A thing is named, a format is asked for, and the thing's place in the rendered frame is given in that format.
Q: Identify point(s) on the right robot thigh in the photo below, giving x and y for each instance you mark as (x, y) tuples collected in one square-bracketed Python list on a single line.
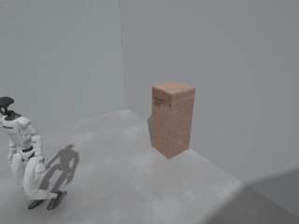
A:
[(18, 169)]

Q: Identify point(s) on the robot left forearm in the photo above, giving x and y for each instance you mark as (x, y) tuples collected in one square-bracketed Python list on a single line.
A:
[(39, 150)]

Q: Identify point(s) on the drawer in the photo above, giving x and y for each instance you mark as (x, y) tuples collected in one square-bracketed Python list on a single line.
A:
[(167, 98)]

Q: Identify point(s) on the left robot upper arm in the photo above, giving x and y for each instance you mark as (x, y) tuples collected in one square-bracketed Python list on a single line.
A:
[(26, 124)]

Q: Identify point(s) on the cabinet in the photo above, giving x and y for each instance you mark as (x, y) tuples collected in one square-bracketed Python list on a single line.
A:
[(171, 126)]

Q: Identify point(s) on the robot right hand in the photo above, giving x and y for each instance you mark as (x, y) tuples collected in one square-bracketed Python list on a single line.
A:
[(10, 157)]

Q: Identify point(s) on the robot head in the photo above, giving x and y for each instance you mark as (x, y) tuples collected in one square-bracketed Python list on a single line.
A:
[(4, 103)]

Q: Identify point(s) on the robot left hand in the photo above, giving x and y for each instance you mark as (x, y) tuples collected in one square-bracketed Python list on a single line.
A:
[(40, 168)]

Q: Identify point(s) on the handle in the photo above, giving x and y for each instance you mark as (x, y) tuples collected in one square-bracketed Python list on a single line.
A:
[(157, 98)]

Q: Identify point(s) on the robot right forearm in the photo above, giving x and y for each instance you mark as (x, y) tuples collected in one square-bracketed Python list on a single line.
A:
[(12, 146)]

